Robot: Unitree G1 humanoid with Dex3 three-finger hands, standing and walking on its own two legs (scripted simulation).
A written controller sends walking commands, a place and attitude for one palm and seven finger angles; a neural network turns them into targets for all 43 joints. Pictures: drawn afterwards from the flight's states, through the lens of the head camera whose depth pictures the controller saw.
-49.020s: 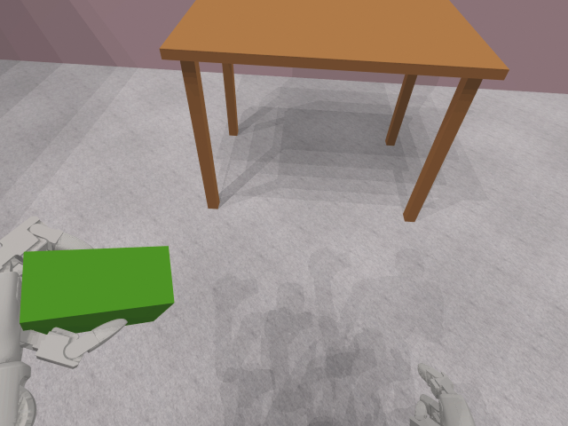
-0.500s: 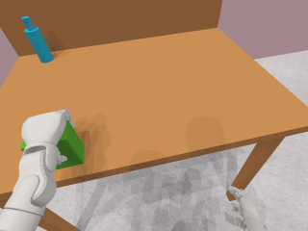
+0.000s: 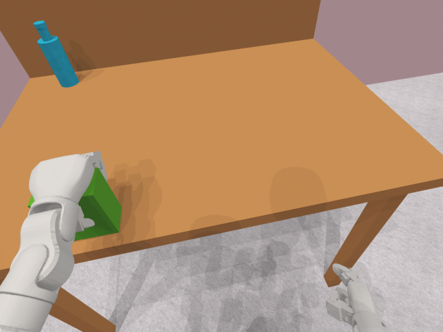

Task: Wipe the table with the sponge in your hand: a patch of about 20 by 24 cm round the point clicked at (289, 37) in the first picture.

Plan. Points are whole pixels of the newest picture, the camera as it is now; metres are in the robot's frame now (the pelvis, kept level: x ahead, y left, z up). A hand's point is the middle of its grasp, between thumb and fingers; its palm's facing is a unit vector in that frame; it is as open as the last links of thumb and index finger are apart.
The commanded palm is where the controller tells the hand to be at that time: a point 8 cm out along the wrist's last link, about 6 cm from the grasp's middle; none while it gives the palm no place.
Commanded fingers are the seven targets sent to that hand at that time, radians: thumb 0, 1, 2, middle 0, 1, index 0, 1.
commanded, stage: lift the sponge slowly off the table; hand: left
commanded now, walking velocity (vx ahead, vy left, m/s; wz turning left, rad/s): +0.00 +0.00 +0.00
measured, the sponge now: (86, 212) +0.27 +0.32 +0.06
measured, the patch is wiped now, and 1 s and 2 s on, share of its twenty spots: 1.00 1.00 1.00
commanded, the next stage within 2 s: bring the sponge back beside the body in 1.40 s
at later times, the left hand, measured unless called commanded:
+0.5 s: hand (69, 181) +0.28 +0.31 +0.15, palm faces +0.06 +0.00 -1.00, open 10.1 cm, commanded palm +0.25 +0.31 +0.21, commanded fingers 0.00 0.10 1.30 -1.20 -1.60 -1.20 -1.60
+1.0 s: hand (64, 160) +0.29 +0.31 +0.18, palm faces +0.10 +0.01 -0.99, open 10.1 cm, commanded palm +0.25 +0.31 +0.25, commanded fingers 0.00 0.10 1.30 -1.20 -1.60 -1.20 -1.60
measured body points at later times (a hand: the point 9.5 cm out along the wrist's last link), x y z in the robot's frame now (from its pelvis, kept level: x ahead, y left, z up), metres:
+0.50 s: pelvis -0.01 -0.01 +0.00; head -0.01 -0.04 +0.45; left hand +0.27 +0.31 +0.20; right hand +0.23 -0.21 -0.09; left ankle -0.05 +0.12 -0.74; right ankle +0.03 -0.12 -0.74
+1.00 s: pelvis -0.01 -0.01 +0.00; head -0.01 -0.04 +0.45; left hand +0.28 +0.31 +0.23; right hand +0.23 -0.21 -0.09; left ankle -0.05 +0.12 -0.74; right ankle +0.03 -0.12 -0.74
